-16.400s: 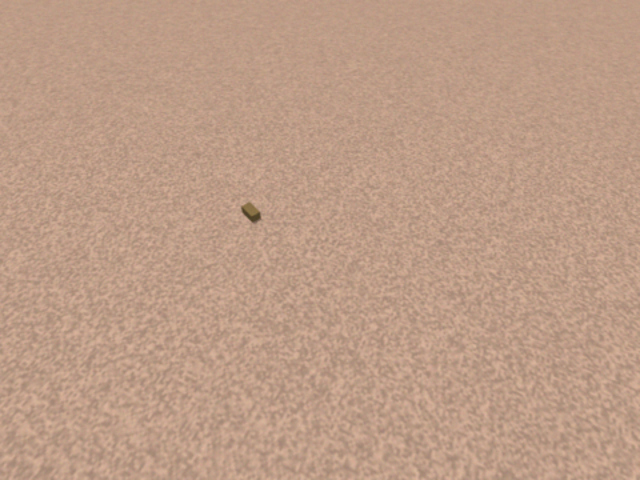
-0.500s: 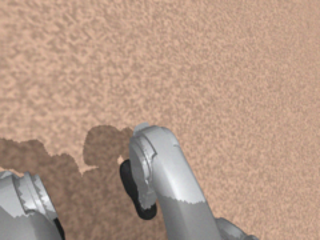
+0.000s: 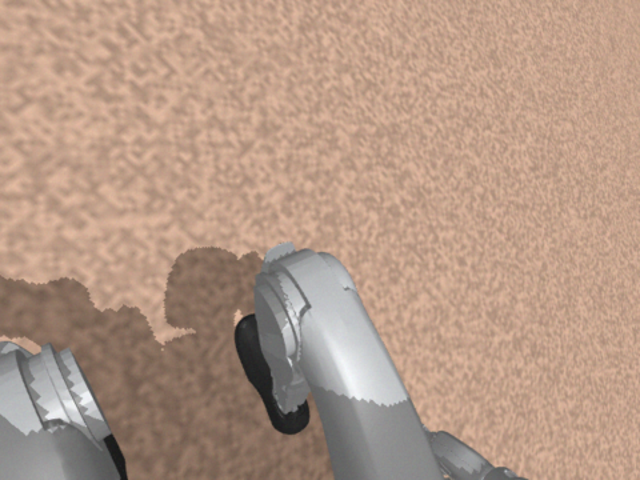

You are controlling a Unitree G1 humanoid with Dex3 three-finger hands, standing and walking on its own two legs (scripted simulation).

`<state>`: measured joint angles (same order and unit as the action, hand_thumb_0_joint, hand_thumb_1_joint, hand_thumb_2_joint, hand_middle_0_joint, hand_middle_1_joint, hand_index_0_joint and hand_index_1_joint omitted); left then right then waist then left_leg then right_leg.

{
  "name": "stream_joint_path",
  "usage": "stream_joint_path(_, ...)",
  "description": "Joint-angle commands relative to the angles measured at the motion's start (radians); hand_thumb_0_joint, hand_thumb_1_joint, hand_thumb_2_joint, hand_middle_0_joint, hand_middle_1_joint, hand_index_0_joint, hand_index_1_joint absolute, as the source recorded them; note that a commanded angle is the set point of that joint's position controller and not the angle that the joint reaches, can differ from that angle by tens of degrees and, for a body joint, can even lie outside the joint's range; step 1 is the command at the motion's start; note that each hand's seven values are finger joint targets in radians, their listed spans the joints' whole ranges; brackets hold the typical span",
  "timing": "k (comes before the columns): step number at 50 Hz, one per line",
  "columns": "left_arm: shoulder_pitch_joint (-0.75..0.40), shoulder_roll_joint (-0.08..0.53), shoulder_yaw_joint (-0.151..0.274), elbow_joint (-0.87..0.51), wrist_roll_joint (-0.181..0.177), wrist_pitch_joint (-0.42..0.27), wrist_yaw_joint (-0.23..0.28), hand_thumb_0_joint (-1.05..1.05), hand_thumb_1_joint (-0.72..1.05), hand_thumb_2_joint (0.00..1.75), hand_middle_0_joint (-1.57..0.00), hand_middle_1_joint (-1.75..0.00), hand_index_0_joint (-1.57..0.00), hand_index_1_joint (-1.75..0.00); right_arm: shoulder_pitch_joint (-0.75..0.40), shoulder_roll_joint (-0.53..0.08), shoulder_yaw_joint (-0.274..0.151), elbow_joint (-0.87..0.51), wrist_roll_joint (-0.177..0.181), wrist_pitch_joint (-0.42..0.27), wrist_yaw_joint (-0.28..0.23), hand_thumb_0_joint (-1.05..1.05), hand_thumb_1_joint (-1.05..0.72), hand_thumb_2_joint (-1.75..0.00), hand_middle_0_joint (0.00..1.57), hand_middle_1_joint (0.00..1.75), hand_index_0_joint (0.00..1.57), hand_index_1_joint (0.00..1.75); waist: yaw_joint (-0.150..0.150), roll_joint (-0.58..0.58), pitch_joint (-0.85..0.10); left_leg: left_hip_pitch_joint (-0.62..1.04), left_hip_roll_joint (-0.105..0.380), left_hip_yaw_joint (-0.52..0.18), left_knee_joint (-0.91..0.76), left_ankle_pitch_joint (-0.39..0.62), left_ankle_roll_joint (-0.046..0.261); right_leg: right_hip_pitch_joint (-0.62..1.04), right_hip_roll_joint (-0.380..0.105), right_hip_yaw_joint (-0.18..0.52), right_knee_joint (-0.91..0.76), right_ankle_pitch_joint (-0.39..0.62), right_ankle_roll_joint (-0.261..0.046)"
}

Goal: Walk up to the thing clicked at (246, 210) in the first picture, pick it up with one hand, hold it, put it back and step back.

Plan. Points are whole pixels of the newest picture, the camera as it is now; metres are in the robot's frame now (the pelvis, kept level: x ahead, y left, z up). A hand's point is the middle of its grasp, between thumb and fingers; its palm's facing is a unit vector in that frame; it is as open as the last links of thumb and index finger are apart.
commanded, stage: close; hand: left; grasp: from above
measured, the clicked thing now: out of the picture +0.46 +0.30 -0.29
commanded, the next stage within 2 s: settle in 0.52 s
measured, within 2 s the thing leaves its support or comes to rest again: leaves its support in 0.92 s
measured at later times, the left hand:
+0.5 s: hand out of the picture +0.45 +0.30 -0.25, palm faces -0.43 -0.16 -0.89, open 7.4 cm
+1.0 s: hand out of the picture +0.46 +0.31 -0.23, palm faces -0.40 -0.16 -0.90, open 7.3 cm
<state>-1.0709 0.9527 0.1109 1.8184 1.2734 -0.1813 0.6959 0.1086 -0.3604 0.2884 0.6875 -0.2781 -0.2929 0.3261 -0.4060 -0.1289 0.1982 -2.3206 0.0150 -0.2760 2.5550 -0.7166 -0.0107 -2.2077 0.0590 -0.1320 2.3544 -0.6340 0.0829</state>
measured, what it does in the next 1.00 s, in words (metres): stands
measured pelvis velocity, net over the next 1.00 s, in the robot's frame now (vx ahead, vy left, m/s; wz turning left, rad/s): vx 0.00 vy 0.00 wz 0.01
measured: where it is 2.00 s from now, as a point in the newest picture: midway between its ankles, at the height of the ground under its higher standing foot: (204, 444)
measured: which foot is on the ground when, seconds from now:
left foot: down 0.00-1.00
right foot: down 0.00-1.00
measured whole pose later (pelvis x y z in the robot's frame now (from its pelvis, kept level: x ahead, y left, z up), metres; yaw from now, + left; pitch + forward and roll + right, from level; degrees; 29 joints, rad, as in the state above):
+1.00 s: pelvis +0.00 +0.00 +0.00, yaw +0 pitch +28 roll -14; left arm -1.05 0.93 0.13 1.69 1.24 -0.14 0.61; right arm 0.16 -0.36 0.25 0.69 -0.25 -0.28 0.32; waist -0.39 -0.10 0.17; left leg -2.33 0.01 -0.27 2.53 -0.72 -0.02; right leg -2.22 0.05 -0.13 2.34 -0.64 0.07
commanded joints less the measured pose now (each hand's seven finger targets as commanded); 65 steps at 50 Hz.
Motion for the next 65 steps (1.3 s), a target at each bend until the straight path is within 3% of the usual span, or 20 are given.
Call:
stream_joint_path(1,-0.275,0.195,-0.003,-0.122,-0.017,0.000,0.045,0.00,0.57,0.20,-0.92,-0.28,-0.95,-0.25,0.192,-0.339,-0.097,0.020,0.003,-0.007,-0.013,0.00,-0.89,-0.90,0.20,0.30,0.20,0.30,-0.082,0.507,-0.633,0.476,0.027,0.112,-0.274,0.197,0.007,0.346,0.025,-0.151,-0.188,0.243,-0.088)
stream_joint_path(10,-0.266,0.212,-0.004,-0.118,-0.021,0.006,0.030,0.00,0.77,0.20,-1.10,-0.23,-1.12,-0.21,0.179,-0.341,-0.100,0.019,0.008,-0.003,-0.022,0.00,-0.89,-0.90,0.20,0.30,0.20,0.30,-0.067,0.520,-0.621,0.461,0.027,0.111,-0.290,0.168,0.004,0.334,0.021,-0.147,-0.185,0.212,-0.094)
stream_joint_path(13,-0.250,0.185,-0.017,-0.102,-0.024,0.007,0.020,0.00,0.82,0.18,-1.15,-0.18,-1.17,-0.16,0.181,-0.336,-0.090,0.013,0.008,-0.008,-0.018,0.00,-0.89,-0.90,0.20,0.30,0.20,0.30,-0.078,0.512,-0.605,0.465,0.027,0.107,-0.284,0.185,0.005,0.325,0.019,-0.154,-0.177,0.228,-0.091)
stream_joint_path(18,-0.273,0.218,-0.006,-0.130,-0.029,0.004,0.020,0.00,0.87,0.19,-1.21,-0.14,-1.21,-0.13,0.194,-0.345,-0.093,0.015,0.007,-0.006,-0.022,0.00,-0.89,-0.90,0.20,0.30,0.20,0.30,-0.075,0.506,-0.630,0.470,0.028,0.109,-0.289,0.183,0.007,0.346,0.026,-0.149,-0.200,0.226,-0.090)
stream_joint_path(30,-0.267,0.197,-0.028,-0.124,-0.041,0.007,0.005,0.00,0.94,0.20,-1.31,-0.05,-1.28,-0.07,0.195,-0.344,-0.085,0.007,0.009,-0.011,-0.020,0.00,-0.89,-0.90,0.20,0.30,0.20,0.30,-0.083,0.500,-0.614,0.463,0.025,0.120,-0.271,0.189,0.011,0.347,0.025,-0.145,-0.201,0.237,-0.086)
stream_joint_path(33,-0.277,0.203,-0.027,-0.128,-0.040,0.007,-0.003,0.00,1.00,0.24,-1.39,-0.09,-1.39,-0.10,0.202,-0.340,-0.081,0.005,0.014,-0.011,-0.023,0.00,-0.90,-0.90,0.20,0.30,0.20,0.30,-0.087,0.497,-0.600,0.458,0.025,0.111,-0.282,0.166,0.010,0.336,0.020,-0.148,-0.202,0.212,-0.087)
stream_joint_path(41,-0.287,0.226,-0.003,-0.194,-0.042,0.016,-0.018,0.00,1.04,0.25,-1.43,-0.09,-1.42,-0.10,0.235,-0.347,-0.105,0.012,0.019,-0.003,-0.027,0.00,-0.90,-0.90,0.20,0.30,0.20,0.30,-0.066,0.552,-0.691,0.512,0.025,0.116,-0.290,0.232,0.005,0.373,0.021,-0.141,-0.194,0.270,-0.092)
stream_joint_path(42,-0.295,0.242,0.013,-0.225,-0.043,0.018,-0.016,0.00,1.05,0.27,-1.44,-0.09,-1.42,-0.11,0.230,-0.344,-0.109,0.016,0.026,-0.003,-0.025,0.00,-0.90,-0.90,0.20,0.30,0.20,0.30,-0.049,0.590,-0.705,0.533,0.028,0.113,-0.297,0.252,-0.002,0.361,0.019,-0.143,-0.182,0.279,-0.097)
stream_joint_path(46,-0.251,0.203,0.017,-0.219,-0.053,0.035,-0.033,0.00,1.05,0.27,-1.47,-0.06,-1.44,-0.09,0.233,-0.328,-0.132,0.018,0.029,0.005,-0.019,0.00,-0.90,-0.90,0.20,0.30,0.20,0.30,-0.040,0.586,-0.703,0.508,0.024,0.128,-0.305,0.224,0.001,0.355,0.020,-0.135,-0.192,0.253,-0.103)
stream_joint_path(51,-0.236,0.149,0.012,-0.334,-0.072,0.056,-0.075,0.00,1.03,0.29,-1.44,-0.07,-1.41,-0.10,0.244,-0.310,-0.170,0.027,0.049,0.016,-0.013,0.00,-0.90,-0.90,0.20,0.30,0.20,0.30,-0.007,0.604,-0.786,0.537,0.017,0.146,-0.312,0.264,0.005,0.343,0.016,-0.122,-0.203,0.276,-0.107)
stream_joint_path(53,-0.212,0.130,0.015,-0.371,-0.076,0.068,-0.094,0.00,1.01,0.26,-1.42,-0.05,-1.39,-0.08,0.259,-0.301,-0.196,0.037,0.066,0.030,-0.013,0.00,-0.90,-0.90,0.20,0.30,0.20,0.30,0.018,0.611,-0.799,0.530,0.015,0.150,-0.332,0.253,0.004,0.325,0.014,-0.115,-0.203,0.262,-0.113)
stream_joint_path(54,-0.211,0.146,0.044,-0.422,-0.079,0.073,-0.103,0.00,1.01,0.27,-1.41,-0.06,-1.39,-0.09,0.274,-0.304,-0.212,0.043,0.068,0.038,-0.014,0.00,-0.90,-0.90,0.20,0.30,0.20,0.30,0.037,0.627,-0.851,0.563,0.012,0.149,-0.341,0.280,0.001,0.320,0.009,-0.114,-0.203,0.277,-0.113)
stream_joint_path(55,-0.208,0.094,0.016,-0.457,-0.088,0.077,-0.117,0.00,1.00,0.28,-1.41,-0.05,-1.38,-0.09,0.260,-0.292,-0.220,0.036,0.081,0.045,-0.014,0.00,-0.90,-0.90,0.20,0.30,0.20,0.30,0.056,0.654,-0.885,0.584,0.012,0.151,-0.350,0.285,-0.004,0.304,0.007,-0.111,-0.198,0.270,-0.120)
stream_joint_path(56,-0.226,0.024,-0.037,-0.454,-0.091,0.082,-0.135,0.00,0.98,0.26,-1.40,-0.05,-1.37,-0.08,0.247,-0.271,-0.214,0.036,0.088,0.053,-0.010,0.00,-0.90,-0.90,0.20,0.30,0.20,0.30,0.040,0.646,-0.859,0.563,0.010,0.158,-0.349,0.278,0.000,0.295,0.010,-0.106,-0.200,0.269,-0.121)
stream_joint_path(57,-0.202,0.004,-0.051,-0.391,-0.095,0.088,-0.150,0.00,0.97,0.23,-1.38,-0.05,-1.35,-0.08,0.244,-0.268,-0.218,0.043,0.095,0.064,-0.012,0.00,-0.90,-0.90,0.20,0.30,0.20,0.30,0.028,0.568,-0.793,0.490,0.009,0.163,-0.346,0.221,0.014,0.277,0.016,-0.101,-0.217,0.233,-0.115)
stream_joint_path(58,-0.187,0.047,-0.026,-0.393,-0.086,0.094,-0.163,0.00,0.94,0.22,-1.36,-0.03,-1.33,-0.06,0.269,-0.282,-0.228,0.031,0.098,0.071,-0.015,0.00,-0.90,-0.90,0.20,0.30,0.20,0.30,0.022,0.506,-0.772,0.444,0.004,0.170,-0.330,0.224,0.025,0.287,0.015,-0.094,-0.230,0.240,-0.109)
stream_joint_path(59,-0.165,0.135,0.051,-0.428,-0.088,0.095,-0.164,0.00,0.92,0.23,-1.35,-0.01,-1.32,-0.05,0.304,-0.295,-0.246,0.051,0.102,0.085,-0.022,0.00,-0.89,-0.90,0.20,0.30,0.20,0.30,0.055,0.511,-0.821,0.443,0.001,0.178,-0.338,0.238,0.027,0.325,0.011,-0.082,-0.232,0.245,-0.109)
stream_joint_path(60,-0.209,0.057,0.013,-0.482,-0.094,0.088,-0.182,0.00,0.94,0.23,-1.35,-0.02,-1.32,-0.05,0.288,-0.275,-0.246,0.034,0.107,0.091,-0.023,0.00,-0.89,-0.90,0.20,0.30,0.20,0.30,0.066,0.538,-0.834,0.462,-0.005,0.175,-0.352,0.229,0.020,0.287,0.002,-0.083,-0.223,0.223,-0.120)
stream_joint_path(61,-0.223,-0.061,-0.068,-0.483,-0.103,0.085,-0.206,0.00,0.94,0.22,-1.35,-0.03,-1.32,-0.06,0.255,-0.243,-0.244,0.036,0.111,0.096,-0.024,0.00,-0.89,-0.90,0.20,0.30,0.20,0.30,0.059,0.542,-0.839,0.497,-0.001,0.173,-0.366,0.205,0.016,0.265,0.004,-0.083,-0.230,0.199,-0.124)
stream_joint_path(65,-0.236,0.004,-0.045,-0.489,-0.101,0.076,-0.246,0.00,0.93,0.24,-1.36,-0.03,-1.33,-0.07,0.271,-0.249,-0.266,0.034,0.128,0.123,-0.049,0.00,-0.90,-0.90,0.20,0.30,0.20,0.30,0.069,0.466,-0.828,0.443,-0.010,0.184,-0.369,0.141,0.029,0.276,0.003,-0.053,-0.257,0.132,-0.118)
